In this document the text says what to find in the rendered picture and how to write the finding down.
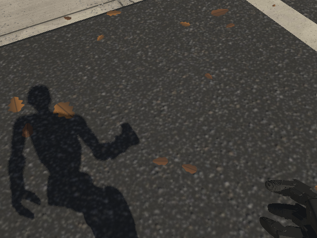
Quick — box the right robot hand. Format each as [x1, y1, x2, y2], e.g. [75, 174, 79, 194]
[260, 178, 317, 238]

